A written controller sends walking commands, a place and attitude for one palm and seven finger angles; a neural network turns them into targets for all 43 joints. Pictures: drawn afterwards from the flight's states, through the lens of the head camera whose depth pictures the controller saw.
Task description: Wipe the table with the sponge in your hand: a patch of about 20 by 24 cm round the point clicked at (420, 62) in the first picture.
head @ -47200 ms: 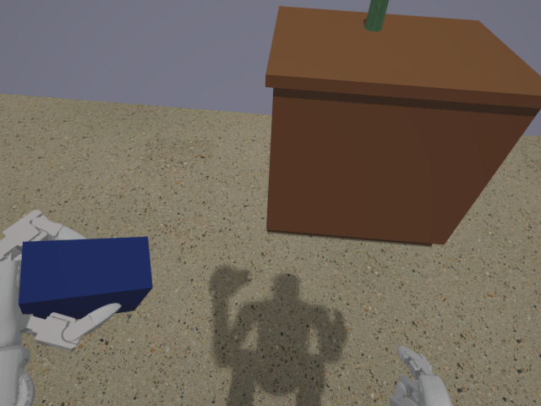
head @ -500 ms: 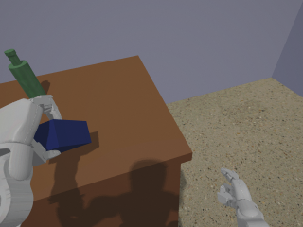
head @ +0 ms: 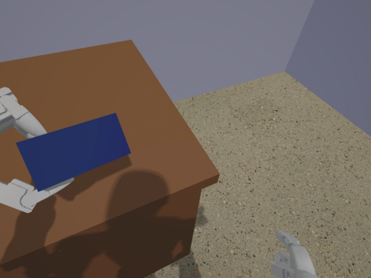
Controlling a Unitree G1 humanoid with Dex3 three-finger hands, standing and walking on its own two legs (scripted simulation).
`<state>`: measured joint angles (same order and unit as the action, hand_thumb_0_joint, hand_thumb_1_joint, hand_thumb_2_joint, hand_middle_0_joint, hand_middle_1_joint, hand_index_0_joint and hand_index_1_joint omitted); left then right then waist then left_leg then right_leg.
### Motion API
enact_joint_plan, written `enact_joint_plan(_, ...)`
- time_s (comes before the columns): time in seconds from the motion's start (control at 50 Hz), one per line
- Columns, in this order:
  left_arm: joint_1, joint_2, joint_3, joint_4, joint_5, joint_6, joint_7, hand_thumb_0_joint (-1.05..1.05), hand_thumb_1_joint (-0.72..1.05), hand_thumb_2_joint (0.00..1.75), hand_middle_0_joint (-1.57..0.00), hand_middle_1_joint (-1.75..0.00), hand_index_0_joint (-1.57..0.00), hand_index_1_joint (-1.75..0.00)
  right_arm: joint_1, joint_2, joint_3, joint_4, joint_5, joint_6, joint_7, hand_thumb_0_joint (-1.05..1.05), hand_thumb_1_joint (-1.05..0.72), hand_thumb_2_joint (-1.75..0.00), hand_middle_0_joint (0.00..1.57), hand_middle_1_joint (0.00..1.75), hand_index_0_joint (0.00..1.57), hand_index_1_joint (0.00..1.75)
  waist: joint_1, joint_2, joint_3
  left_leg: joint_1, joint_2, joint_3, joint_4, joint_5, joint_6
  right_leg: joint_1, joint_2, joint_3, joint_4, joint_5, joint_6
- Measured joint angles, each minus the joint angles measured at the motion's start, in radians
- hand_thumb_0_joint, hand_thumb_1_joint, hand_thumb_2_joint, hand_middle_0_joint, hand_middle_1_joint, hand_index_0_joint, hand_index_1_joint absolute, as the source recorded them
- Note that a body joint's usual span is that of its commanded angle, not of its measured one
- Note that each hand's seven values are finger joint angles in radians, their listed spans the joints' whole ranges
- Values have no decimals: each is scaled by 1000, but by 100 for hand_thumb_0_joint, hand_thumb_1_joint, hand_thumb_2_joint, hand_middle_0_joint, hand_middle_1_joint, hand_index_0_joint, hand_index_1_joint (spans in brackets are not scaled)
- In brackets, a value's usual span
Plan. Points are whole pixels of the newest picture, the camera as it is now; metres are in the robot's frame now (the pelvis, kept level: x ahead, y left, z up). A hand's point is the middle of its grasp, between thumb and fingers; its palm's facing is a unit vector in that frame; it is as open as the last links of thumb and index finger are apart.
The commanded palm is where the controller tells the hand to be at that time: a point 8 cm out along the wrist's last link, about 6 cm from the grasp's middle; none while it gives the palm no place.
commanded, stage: step back with the hand held close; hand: left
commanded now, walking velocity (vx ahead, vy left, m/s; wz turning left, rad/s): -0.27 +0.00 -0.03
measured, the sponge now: (87, 144) +0.26 +0.17 +0.22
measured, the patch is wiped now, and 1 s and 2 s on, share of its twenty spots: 1.00 1.00 1.00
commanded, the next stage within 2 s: stop stepping back and stand still in 0.98 s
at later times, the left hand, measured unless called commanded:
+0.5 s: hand out of the picture +0.13 +0.26 +0.28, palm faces +0.57 -0.74 -0.36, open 9.3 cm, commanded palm +0.08 +0.30 +0.28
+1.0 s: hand out of the picture +0.05 +0.23 +0.27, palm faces +0.38 -0.80 -0.47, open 9.3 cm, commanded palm -0.01 +0.29 +0.28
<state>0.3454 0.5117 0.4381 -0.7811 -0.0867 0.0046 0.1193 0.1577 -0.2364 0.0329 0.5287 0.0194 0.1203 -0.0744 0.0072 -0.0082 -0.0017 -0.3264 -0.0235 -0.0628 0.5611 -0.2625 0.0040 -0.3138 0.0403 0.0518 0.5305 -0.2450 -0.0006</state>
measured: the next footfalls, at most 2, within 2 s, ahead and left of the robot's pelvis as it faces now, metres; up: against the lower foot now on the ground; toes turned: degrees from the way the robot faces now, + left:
right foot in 0.56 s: -0.13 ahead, -0.09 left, +0.00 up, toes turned +2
left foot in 0.76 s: -0.08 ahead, +0.13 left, +0.00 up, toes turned -3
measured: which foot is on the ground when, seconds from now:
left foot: down 0.00-0.58, up 0.60-0.74, down 0.76-1.00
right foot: down 0.00-0.38, up 0.40-0.54, down 0.56-0.80, up 0.82-1.00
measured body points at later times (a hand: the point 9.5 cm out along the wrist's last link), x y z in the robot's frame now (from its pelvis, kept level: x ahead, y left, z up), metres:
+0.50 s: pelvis -0.07 +0.02 +0.00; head -0.08 +0.03 +0.45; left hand +0.09 +0.30 +0.30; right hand +0.09 -0.21 -0.09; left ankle +0.02 +0.12 -0.73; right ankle -0.11 -0.11 -0.71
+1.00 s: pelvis -0.19 +0.02 +0.01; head -0.16 +0.03 +0.46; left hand +0.02 +0.27 +0.29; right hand -0.02 -0.22 -0.07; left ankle -0.12 +0.13 -0.73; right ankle -0.21 -0.09 -0.70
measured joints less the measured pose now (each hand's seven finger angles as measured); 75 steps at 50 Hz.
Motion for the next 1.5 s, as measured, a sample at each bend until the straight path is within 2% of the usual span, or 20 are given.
enact_joint_plan(0.14,-31,9,82,97,2,-88,25,-1,-52,101,-85,-149,-90,-147,58,-7,-38,64,-1,0,-7,1,-90,-90,20,30,20,30,-22,14,-19,-37,-5,11,28,7,8,-38,-4,10,25,9,11)
enact_joint_plan(0.34,29,-50,10,58,26,-134,29,-1,-53,101,-86,-149,-90,-147,36,5,-25,70,-7,-41,-14,1,-90,-90,20,30,20,30,-42,25,-23,-136,5,4,96,33,16,-106,7,0,32,65,21)
enact_joint_plan(0.42,17,-26,43,28,46,-173,33,-1,-53,101,-86,-149,-91,-147,43,23,-26,54,-15,-67,-21,1,-90,-90,20,30,21,30,-22,23,-24,-149,5,-2,87,58,24,-130,12,-9,121,-12,25)
enact_joint_plan(0.5,-60,-34,82,100,48,-191,42,-1,-53,102,-86,-149,-91,-147,74,50,-32,63,-19,-105,-12,1,-90,-90,20,30,21,30,1,44,-88,-151,8,-22,20,110,18,-53,41,-30,261,-120,24)
enact_joint_plan(0.58,-120,-61,104,194,21,-185,52,-1,-53,102,-86,-150,-90,-147,43,67,-10,74,-11,-122,3,1,-90,-90,20,30,21,30,40,23,-137,-200,3,22,-4,146,4,93,22,-19,17,-168,-26)
enact_joint_plan(0.62,-151,-120,49,237,19,-178,42,-1,-53,101,-86,-150,-90,-147,-2,48,-6,97,-9,-118,7,1,-90,-90,20,30,21,30,53,69,-107,-225,29,13,58,97,-3,89,52,-17,-3,-157,-40)
enact_joint_plan(0.66,-163,-150,-23,250,24,-160,26,-1,-53,101,-86,-150,-90,-147,-20,46,-9,108,0,-102,2,1,-90,-90,20,30,21,30,54,67,-82,-226,23,24,167,10,-7,93,49,-13,-17,-99,-32)
enact_joint_plan(0.72,-117,-119,-62,173,28,-145,-6,-1,-53,101,-86,-150,-90,-147,-24,63,-3,76,5,-80,-4,1,-90,-90,20,30,21,30,36,-10,-59,-186,8,58,250,-13,-4,75,16,14,-23,-88,-24)
enact_joint_plan(0.76,-72,-82,-47,96,22,-150,-12,-1,-53,101,-86,-150,-90,-147,-30,57,1,39,2,-74,-11,1,-90,-90,20,30,21,30,9,-34,-40,-125,17,60,173,87,-12,48,11,17,-7,-79,-22)
enact_joint_plan(0.82,-42,-22,0,6,12,-168,-2,-1,-53,101,-86,-149,-90,-147,-59,37,-20,14,0,-77,-13,1,-90,-90,20,30,21,30,-20,-36,3,-61,17,62,11,16,2,-30,8,4,83,-72,1)
enact_joint_plan(0.92,-14,43,90,-19,16,-177,15,-1,-53,101,-86,-149,-91,-147,-69,54,-47,34,-9,-95,30,1,-90,-90,20,30,20,30,-18,-35,39,-49,29,78,-84,91,15,-117,12,-8,250,-223,17)
enact_joint_plan(1.08,35,-6,74,83,-1,-124,27,-1,-53,101,-86,-149,-90,-147,20,85,-27,80,-14,-122,37,1,-90,-90,20,30,21,30,-13,13,-25,-60,52,69,-167,212,-11,-44,6,-43,205,-146,26)
enact_joint_plan(1.12,35,-12,65,94,0,-113,29,-1,-53,101,-86,-149,-90,-147,36,86,-19,83,-16,-122,30,1,-90,-90,20,30,21,30,-6,5,-48,-109,46,71,-127,202,-21,22,-15,-49,79,-113,9)
enact_joint_plan(1.14,31,-21,59,95,6,-114,29,-1,-53,101,-86,-149,-90,-147,36,82,-18,88,-15,-120,29,1,-90,-90,20,30,21,30,3,5,-56,-155,47,70,-61,122,-26,27,-17,-43,33,-116,-16)
enact_joint_plan(1.18,20,-71,17,97,16,-117,24,-1,-53,101,-86,-149,-90,-147,31,56,-20,125,-17,-117,23,1,-90,-90,20,30,21,30,21,31,-57,-235,37,23,178,-24,-27,3,2,-50,36,-73,-43)
enact_joint_plan(1.22,14,-90,-10,97,24,-118,16,-1,-53,101,-86,-149,-91,-147,49,44,-22,147,-13,-116,23,1,-90,-90,20,30,21,30,28,16,-70,-261,10,16,355,-44,-19,2,-10,-48,9,-21,-47)
enact_joint_plan(1.3,-26,-71,-5,150,23,-142,9,-1,-53,101,-86,-149,-91,-147,105,27,-27,131,-6,-113,12,1,-90,-90,20,30,21,30,1,-23,-120,-164,19,62,377,-31,-4,-3,-44,-61,-22,24,-48)
enact_joint_plan(1.4,-106,-89,-17,269,17,-142,17,-1,-53,101,-86,-149,-91,-147,143,-36,-50,114,0,-119,-8,1,-90,-90,20,30,21,30,-20,-1,-174,64,54,118,96,-186,38,-63,-63,-101,4,14,-40)
enact_joint_plan(1.44,-109,-103,-17,278,16,-141,24,-1,-53,101,-86,-149,-91,-147,146,-63,-59,97,-2,-130,-15,1,-90,-90,20,30,20,30,-29,34,-172,133,65,102,-34,-245,54,-106,-50,-122,43,-38,-31)
enact_joint_plan(1.5,-63,-97,12,264,28,-136,31,-1,-53,101,-86,-149,-90,-147,143,-42,-58,83,2,-159,-13,1,-90,-90,19,30,20,30,-35,20,-127,124,59,107,-32,-103,18,-167,-45,-104,238,-162,1)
